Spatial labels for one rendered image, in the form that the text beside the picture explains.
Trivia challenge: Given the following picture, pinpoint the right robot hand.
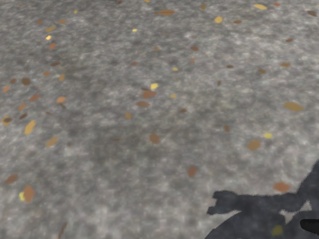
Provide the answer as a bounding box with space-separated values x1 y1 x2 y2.
300 219 319 236

